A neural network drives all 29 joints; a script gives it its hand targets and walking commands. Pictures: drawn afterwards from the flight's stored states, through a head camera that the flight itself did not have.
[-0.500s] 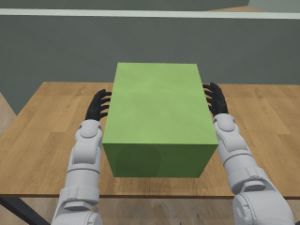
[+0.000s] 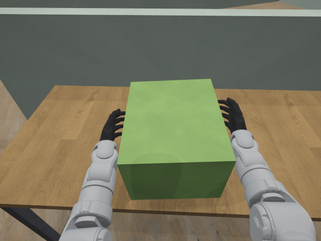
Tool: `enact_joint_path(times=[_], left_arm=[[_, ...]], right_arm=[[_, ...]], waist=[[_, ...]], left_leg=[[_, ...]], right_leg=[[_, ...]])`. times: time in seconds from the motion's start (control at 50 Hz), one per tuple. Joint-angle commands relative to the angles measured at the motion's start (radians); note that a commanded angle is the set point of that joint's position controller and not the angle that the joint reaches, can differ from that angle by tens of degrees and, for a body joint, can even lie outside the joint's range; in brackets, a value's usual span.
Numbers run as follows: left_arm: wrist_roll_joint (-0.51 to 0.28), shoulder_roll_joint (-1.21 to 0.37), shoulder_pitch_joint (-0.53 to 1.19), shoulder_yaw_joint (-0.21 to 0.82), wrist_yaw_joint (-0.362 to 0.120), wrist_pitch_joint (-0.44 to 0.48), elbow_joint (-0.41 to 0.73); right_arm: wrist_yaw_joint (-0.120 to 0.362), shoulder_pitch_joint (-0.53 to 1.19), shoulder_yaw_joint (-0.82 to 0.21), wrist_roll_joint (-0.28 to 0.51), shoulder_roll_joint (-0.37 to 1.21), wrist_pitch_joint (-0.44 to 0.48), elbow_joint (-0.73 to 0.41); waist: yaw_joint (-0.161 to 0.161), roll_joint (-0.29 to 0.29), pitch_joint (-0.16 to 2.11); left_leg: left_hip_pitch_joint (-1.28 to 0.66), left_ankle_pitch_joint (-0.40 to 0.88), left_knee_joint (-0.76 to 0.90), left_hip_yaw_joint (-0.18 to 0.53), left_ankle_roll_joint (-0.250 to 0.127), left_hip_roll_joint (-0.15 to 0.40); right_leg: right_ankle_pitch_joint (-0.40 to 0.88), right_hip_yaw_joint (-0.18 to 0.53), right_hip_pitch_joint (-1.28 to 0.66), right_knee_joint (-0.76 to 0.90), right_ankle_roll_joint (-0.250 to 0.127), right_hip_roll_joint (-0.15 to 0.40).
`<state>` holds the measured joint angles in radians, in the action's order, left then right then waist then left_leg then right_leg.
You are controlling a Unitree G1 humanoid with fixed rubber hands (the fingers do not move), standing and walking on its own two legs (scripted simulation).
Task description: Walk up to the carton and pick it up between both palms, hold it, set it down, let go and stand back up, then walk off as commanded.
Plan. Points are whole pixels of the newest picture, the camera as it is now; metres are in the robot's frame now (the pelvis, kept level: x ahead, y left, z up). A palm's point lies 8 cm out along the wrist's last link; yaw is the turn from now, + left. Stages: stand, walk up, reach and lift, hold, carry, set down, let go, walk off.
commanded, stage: set down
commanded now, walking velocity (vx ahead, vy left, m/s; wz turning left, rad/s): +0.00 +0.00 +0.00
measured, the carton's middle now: (172, 136) +0.40 +0.02 +0.05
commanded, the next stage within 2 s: none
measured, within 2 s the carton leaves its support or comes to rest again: rests again in 1.48 s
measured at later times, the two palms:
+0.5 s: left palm (112, 143) +0.36 +0.18 +0.06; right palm (231, 132) +0.41 -0.14 +0.07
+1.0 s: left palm (117, 149) +0.37 +0.18 +0.02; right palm (227, 135) +0.43 -0.15 +0.03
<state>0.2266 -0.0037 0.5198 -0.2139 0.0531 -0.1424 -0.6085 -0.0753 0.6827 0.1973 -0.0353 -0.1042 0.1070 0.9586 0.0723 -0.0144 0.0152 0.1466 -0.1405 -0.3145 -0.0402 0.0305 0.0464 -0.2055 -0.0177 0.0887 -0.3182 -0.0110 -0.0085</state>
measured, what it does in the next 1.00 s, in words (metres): stands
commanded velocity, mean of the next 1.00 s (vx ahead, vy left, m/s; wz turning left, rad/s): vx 0.00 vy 0.00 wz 0.00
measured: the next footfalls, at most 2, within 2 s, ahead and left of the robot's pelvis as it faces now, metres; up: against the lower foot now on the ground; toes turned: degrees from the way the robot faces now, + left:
none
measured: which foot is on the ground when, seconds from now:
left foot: down 0.00-1.00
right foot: down 0.00-1.00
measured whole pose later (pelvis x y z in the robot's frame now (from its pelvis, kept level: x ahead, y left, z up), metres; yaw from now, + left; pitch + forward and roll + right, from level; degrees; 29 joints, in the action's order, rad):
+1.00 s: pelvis +0.03 +0.00 +0.00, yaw +0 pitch +10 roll +0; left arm 0.23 -0.02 0.52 -0.22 0.15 0.18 -0.87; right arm -0.04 0.72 0.25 -0.12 -0.13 0.36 1.18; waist 0.10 0.01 0.07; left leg 0.34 -0.15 -0.31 -0.04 0.04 0.05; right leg -0.21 -0.02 0.28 -0.31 -0.02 -0.01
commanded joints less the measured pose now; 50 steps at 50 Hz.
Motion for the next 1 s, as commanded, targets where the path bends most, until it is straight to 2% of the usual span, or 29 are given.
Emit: enact_joint_path(times=[0.0, 0.14, 0.56, 0.74, 0.98], left_arm=[[-0.052, -0.588, 0.718, 0.265, -0.059, 0.111, 0.179], [-0.037, -0.589, 0.689, 0.247, -0.047, 0.145, 0.152], [-0.022, -0.600, 0.696, 0.232, -0.012, 0.299, 0.052], [-0.015, -0.614, 0.685, 0.224, -0.007, 0.370, 0.000], [-0.020, -0.632, 0.656, 0.225, -0.009, 0.471, -0.066]], right_arm=[[0.206, 0.632, -0.187, -0.043, 0.480, 0.128, -0.106], [0.208, 0.618, -0.166, -0.064, 0.454, 0.159, -0.065], [0.218, 0.609, -0.104, -0.137, 0.418, 0.254, 0.067], [0.213, 0.600, -0.094, -0.158, 0.424, 0.298, 0.145], [0.202, 0.587, -0.128, -0.174, 0.458, 0.359, 0.168]], waist=[[0.003, 0.009, 0.475], [0.013, 0.003, 0.484], [0.029, -0.006, 0.601], [0.029, -0.007, 0.644], [0.031, -0.019, 0.717]], left_leg=[[-0.258, 0.351, -0.010, -0.030, 0.021, -0.018], [-0.271, 0.437, -0.032, -0.031, 0.028, -0.010], [-0.239, 0.556, -0.081, -0.034, 0.037, 0.009], [-0.203, 0.618, -0.106, -0.032, 0.045, 0.013], [-0.118, 0.647, -0.125, -0.031, 0.046, 0.009]], right_leg=[[0.209, -0.096, 0.096, 0.078, 0.016, -0.043], [0.248, -0.094, 0.115, 0.075, 0.013, -0.044], [0.315, -0.082, 0.197, 0.060, -0.001, -0.042], [0.395, -0.074, 0.211, 0.042, -0.003, -0.038], [0.539, -0.064, 0.179, -0.001, 0.007, -0.034]])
